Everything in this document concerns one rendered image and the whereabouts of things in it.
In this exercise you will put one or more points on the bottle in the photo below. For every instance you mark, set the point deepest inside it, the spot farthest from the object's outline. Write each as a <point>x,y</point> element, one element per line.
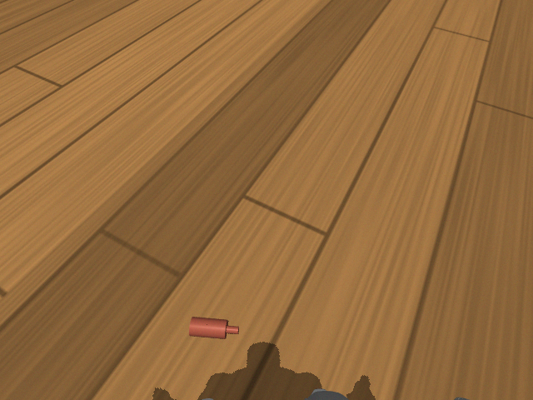
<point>210,328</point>

